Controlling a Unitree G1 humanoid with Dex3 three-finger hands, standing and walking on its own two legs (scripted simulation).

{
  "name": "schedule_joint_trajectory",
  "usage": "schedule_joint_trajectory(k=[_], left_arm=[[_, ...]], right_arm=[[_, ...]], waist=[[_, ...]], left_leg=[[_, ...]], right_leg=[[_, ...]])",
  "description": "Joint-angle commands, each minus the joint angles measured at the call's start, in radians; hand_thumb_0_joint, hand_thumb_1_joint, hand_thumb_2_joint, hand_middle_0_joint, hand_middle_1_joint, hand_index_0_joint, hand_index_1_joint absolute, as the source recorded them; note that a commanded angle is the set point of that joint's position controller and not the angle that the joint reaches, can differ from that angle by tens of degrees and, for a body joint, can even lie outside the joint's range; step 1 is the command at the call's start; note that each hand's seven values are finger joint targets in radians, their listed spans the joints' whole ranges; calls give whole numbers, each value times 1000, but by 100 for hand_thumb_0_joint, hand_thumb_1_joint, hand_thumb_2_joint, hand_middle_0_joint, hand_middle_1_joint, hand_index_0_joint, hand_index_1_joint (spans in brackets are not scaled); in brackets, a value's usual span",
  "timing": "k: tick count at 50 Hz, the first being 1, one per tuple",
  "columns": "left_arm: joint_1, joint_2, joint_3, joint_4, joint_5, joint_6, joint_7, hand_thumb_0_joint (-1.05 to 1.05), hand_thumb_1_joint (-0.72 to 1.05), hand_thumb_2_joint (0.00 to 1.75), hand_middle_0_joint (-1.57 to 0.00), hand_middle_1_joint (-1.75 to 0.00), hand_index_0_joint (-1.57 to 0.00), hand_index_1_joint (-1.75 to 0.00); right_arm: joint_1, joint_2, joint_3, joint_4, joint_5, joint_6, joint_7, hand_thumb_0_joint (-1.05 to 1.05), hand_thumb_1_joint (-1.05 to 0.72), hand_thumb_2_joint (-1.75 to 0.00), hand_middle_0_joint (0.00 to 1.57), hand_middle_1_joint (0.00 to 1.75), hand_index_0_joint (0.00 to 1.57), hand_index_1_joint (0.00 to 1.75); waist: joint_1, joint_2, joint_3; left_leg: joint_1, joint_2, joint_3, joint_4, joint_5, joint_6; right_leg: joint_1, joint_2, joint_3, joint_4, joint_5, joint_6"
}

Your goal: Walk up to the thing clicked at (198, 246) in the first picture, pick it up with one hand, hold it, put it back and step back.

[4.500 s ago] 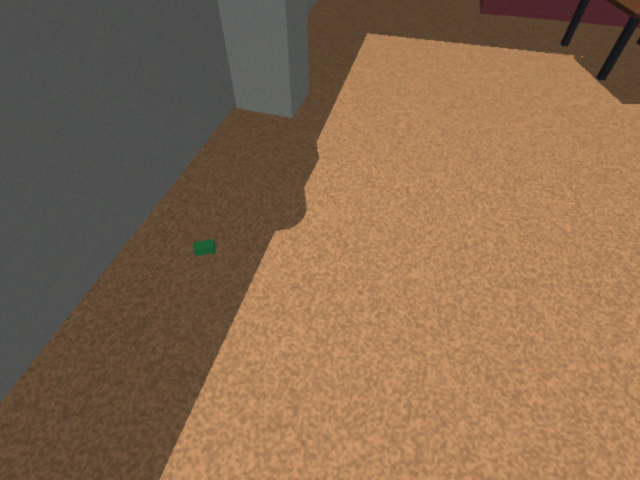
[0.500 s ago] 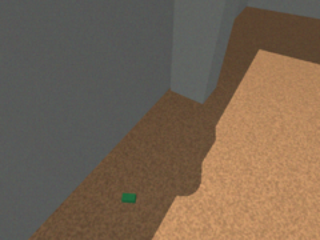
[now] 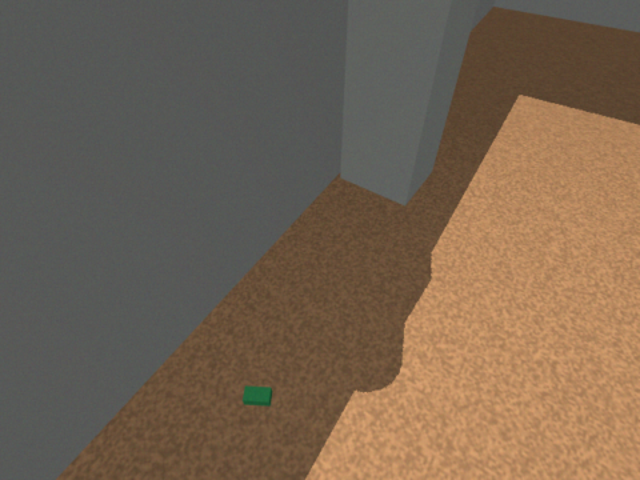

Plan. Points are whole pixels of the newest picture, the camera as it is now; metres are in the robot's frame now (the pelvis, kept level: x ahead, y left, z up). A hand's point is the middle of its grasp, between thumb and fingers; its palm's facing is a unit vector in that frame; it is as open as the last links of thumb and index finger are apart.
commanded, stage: walk up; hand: left
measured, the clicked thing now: (257, 396) +0.48 +0.22 -0.76
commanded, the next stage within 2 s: stand in 0.08 s
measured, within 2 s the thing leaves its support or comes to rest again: neither
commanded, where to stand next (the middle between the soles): +0.06 +0.00 m, yaw -3 degrees
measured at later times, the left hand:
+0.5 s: hand out of the picture +0.08 +0.24 -0.16, palm faces -0.01 -0.95 -0.33, open 7.4 cm
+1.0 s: hand out of the picture +0.09 +0.24 -0.15, palm faces -0.01 -0.94 -0.34, open 7.4 cm
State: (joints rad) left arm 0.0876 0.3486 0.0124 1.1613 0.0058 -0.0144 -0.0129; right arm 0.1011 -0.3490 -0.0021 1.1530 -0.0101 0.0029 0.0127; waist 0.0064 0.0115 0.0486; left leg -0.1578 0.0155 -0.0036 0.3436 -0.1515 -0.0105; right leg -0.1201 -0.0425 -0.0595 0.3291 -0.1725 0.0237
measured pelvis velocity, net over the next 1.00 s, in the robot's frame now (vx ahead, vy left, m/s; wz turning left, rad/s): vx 0.02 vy -0.01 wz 0.00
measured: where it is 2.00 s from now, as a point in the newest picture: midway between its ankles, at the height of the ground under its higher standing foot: outside the picture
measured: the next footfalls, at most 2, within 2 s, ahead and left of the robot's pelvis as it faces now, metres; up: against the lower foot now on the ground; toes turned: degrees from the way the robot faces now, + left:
none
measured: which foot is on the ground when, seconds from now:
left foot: down 0.00-1.00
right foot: down 0.00-1.00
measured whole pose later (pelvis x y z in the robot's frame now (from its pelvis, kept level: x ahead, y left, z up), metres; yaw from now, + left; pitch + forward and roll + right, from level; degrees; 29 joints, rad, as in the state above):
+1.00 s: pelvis +0.02 -0.01 +0.00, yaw +0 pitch -2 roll +0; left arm 0.10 0.35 0.01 1.15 0.01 -0.01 -0.01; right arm 0.09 -0.35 0.01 1.14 -0.01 0.00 0.00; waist 0.00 0.01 0.04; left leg -0.12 0.03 -0.01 0.31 -0.16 -0.03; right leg -0.08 -0.02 -0.06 0.31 -0.19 0.01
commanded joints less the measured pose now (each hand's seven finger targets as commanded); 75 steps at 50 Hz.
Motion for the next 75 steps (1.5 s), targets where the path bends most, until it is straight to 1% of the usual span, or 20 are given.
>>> schedule_joint_trajectory(k=[1,3,5,10,16,19,26,28,35,38,43,45,53,57,59,62,65,68,72,75], left_arm=[[-60,213,35,-58,4,-26,19,0,90,90,-20,-30,-20,-30],[-56,213,35,-57,4,-26,19,0,90,90,-20,-30,-20,-30],[-42,211,29,-52,2,-18,19,0,90,90,-20,-30,-20,-30],[-34,213,27,-57,4,-18,18,0,90,90,-20,-30,-20,-30],[-38,218,29,-61,4,-19,19,0,90,90,-20,-30,-20,-30],[-25,219,28,-61,3,-20,17,0,90,90,-20,-30,-20,-30],[-32,220,31,-62,4,-17,19,0,90,90,-20,-30,-20,-30],[-27,212,28,-59,4,-16,19,0,90,90,-20,-30,-20,-30],[-33,214,31,-68,3,-17,20,0,90,90,-20,-30,-20,-30],[-36,213,32,-67,3,-14,20,0,90,90,-20,-30,-20,-30],[-30,216,33,-66,2,-14,20,0,90,90,-20,-30,-20,-30],[-33,212,33,-66,3,-14,20,0,90,90,-20,-30,-20,-30],[-35,218,35,-72,3,-15,20,0,90,90,-20,-30,-20,-30],[-28,220,35,-74,5,-15,19,0,90,90,-20,-30,-20,-30],[-29,219,35,-71,4,-13,19,0,90,90,-20,-30,-20,-30],[-20,218,34,-72,2,-13,17,0,90,90,-20,-30,-20,-30],[-14,217,34,-73,5,-15,19,0,90,90,-20,-30,-20,-30],[-25,216,34,-76,3,-14,19,0,90,90,-20,-30,-20,-30],[-16,216,33,-75,2,-15,18,0,90,90,-20,-30,-20,-30],[-15,217,34,-76,4,-13,19,0,90,90,-20,-30,-20,-30]], right_arm=[[-46,-212,-44,-61,5,-22,-9,0,-90,-90,20,30,20,30],[-43,-212,-47,-60,6,-21,-10,0,-90,-90,20,30,20,30],[-51,-208,-37,-65,1,-29,-13,0,-90,-90,20,30,20,30],[-68,-212,-36,-65,1,-31,-15,0,-90,-90,20,30,20,30],[-64,-212,-33,-67,1,-32,-16,0,-90,-90,20,30,20,30],[-66,-210,-29,-67,3,-35,-17,0,-90,-90,20,30,20,30],[-58,-209,-27,-65,1,-34,-20,0,-90,-90,20,30,20,30],[-69,-215,-29,-66,4,-32,-20,0,-90,-90,20,30,20,30],[-59,-215,-28,-66,2,-34,-23,0,-90,-90,20,30,20,30],[-57,-217,-28,-67,2,-32,-23,0,-90,-90,20,30,20,30],[-52,-213,-26,-68,2,-34,-22,0,-90,-90,20,30,20,30],[-60,-212,-27,-72,3,-32,-22,0,-90,-90,20,30,20,30],[-45,-209,-25,-73,2,-32,-21,0,-90,-90,20,30,20,30],[-42,-209,-26,-75,1,-31,-21,0,-90,-90,20,30,20,30],[-48,-212,-25,-75,1,-31,-21,0,-90,-90,20,30,20,30],[-37,-212,-23,-71,1,-30,-21,0,-90,-90,20,30,20,30],[-46,-219,-28,-78,1,-31,-22,0,-90,-90,20,30,20,30],[-33,-213,-24,-73,1,-33,-23,0,-90,-90,20,30,20,30],[-36,-212,-23,-76,1,-33,-22,0,-90,-90,20,30,20,30],[-35,-215,-25,-76,1,-31,-23,0,-90,-90,20,30,20,30]], waist=[[-7,-13,-75],[-8,-13,-85],[-12,-16,-80],[-7,0,-79],[-9,-11,-92],[-7,1,-102],[-7,-3,-97],[-4,2,-88],[-6,-9,-109],[-5,-9,-96],[-3,-6,-87],[-3,-20,-78],[-9,-8,-82],[-9,-13,-79],[-7,0,-67],[-5,3,-64],[-2,-7,-93],[-7,4,-87],[-3,0,-84],[-3,-10,-77]], left_leg=[[2,100,-102,-67,60,33],[18,101,-100,-64,79,31],[25,111,-103,-76,73,23],[22,115,-102,-76,70,24],[30,118,-95,-62,116,23],[39,117,-91,-58,149,23],[36,119,-89,-60,165,18],[38,116,-90,-60,147,18],[63,123,-82,-47,205,20],[42,121,-83,-60,165,19],[46,119,-84,-66,172,17],[51,119,-83,-65,153,16],[46,118,-80,-64,141,18],[45,117,-78,-68,122,17],[45,116,-84,-73,99,15],[36,115,-82,-75,95,19],[62,124,-81,-58,143,25],[51,120,-78,-61,154,20],[52,120,-76,-64,155,21],[52,122,-82,-71,130,20]], right_leg=[[19,-101,89,-59,61,-30],[24,-103,89,-58,65,-31],[7,-102,89,-63,27,-32],[9,-107,92,-65,34,-32],[27,-111,92,-63,64,-32],[43,-113,93,-61,113,-32],[53,-112,90,-57,125,-33],[38,-109,87,-66,103,-29],[62,-117,90,-59,181,-35],[62,-111,88,-64,133,-34],[60,-110,87,-64,139,-35],[39,-107,86,-69,111,-34],[53,-113,95,-71,127,-38],[43,-109,94,-79,107,-37],[31,-102,89,-76,69,-35],[33,-107,99,-81,79,-38],[42,-109,95,-71,121,-39],[51,-113,101,-68,144,-41],[51,-110,96,-68,141,-40],[41,-106,93,-70,101,-40]])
